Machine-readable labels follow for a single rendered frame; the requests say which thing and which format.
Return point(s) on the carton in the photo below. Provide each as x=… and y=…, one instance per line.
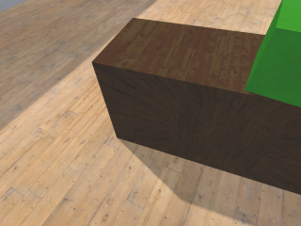
x=276, y=71

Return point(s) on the pedestal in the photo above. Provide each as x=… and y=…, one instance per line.
x=180, y=89

